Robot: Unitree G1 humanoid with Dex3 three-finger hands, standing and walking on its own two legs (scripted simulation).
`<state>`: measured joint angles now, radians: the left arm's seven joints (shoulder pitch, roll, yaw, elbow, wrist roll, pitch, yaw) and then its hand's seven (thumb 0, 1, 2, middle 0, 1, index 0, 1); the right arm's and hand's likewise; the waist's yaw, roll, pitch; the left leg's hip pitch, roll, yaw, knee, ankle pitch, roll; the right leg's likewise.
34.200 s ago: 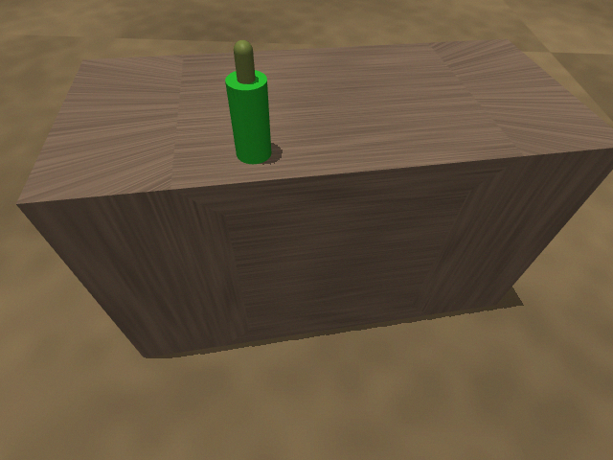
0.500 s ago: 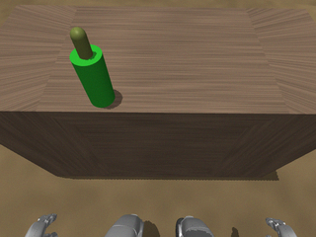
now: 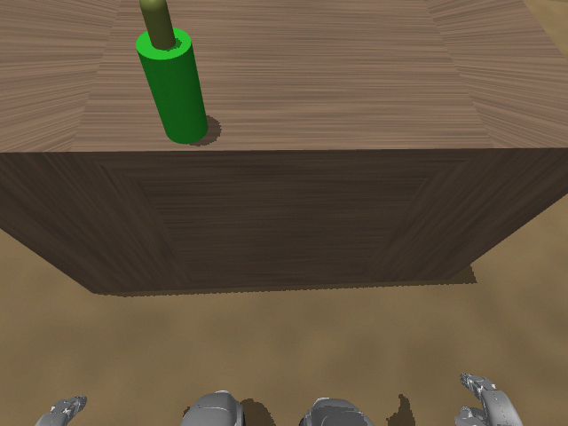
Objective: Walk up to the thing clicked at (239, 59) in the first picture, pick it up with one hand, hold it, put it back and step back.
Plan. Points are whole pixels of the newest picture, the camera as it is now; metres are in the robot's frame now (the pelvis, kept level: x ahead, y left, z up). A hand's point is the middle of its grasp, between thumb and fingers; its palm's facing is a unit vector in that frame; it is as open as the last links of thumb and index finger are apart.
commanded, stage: step back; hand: left
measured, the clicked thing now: (171, 73) +0.57 +0.18 +0.11
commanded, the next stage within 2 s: none
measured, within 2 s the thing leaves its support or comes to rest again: neither
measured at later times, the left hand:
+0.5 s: hand out of the picture +0.00 +0.28 -0.14, palm faces +0.03 -0.93 -0.36, open 7.4 cm
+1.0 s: hand out of the picture -0.19 +0.21 -0.12, palm faces -0.02 -0.90 -0.43, open 7.4 cm
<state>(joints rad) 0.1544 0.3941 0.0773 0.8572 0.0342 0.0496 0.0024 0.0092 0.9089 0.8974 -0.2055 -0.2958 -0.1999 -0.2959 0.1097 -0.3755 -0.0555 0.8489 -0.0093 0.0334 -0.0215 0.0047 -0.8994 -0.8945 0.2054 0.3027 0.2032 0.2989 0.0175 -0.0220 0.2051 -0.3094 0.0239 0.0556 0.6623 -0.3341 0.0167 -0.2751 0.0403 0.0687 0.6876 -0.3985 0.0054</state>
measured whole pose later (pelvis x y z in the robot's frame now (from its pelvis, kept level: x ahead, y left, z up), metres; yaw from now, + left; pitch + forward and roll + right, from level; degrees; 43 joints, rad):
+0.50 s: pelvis -0.12 +0.01 +0.01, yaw +3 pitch -3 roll -1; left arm 0.11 0.39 0.08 0.79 0.03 0.09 0.01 0.01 0.91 0.90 -0.21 -0.30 -0.20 -0.30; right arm 0.19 -0.35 -0.04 0.89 -0.04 0.02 -0.01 0.01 -0.90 -0.89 0.20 0.30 0.20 0.30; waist -0.01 -0.04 0.18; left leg -0.27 0.00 -0.03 0.63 -0.32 0.02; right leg -0.49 0.11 0.14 1.08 -0.52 -0.01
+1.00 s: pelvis -0.27 -0.05 +0.01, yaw -1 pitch -1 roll +2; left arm 0.21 0.35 0.07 0.83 0.05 0.06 -0.01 0.01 0.90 0.90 -0.21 -0.30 -0.20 -0.30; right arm 0.18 -0.42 -0.05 0.85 0.01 0.04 -0.04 0.01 -0.90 -0.89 0.20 0.30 0.20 0.30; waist 0.03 0.02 0.12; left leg -0.48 -0.10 -0.12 1.14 -0.48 -0.01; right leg -0.32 -0.02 0.05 0.64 -0.31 -0.01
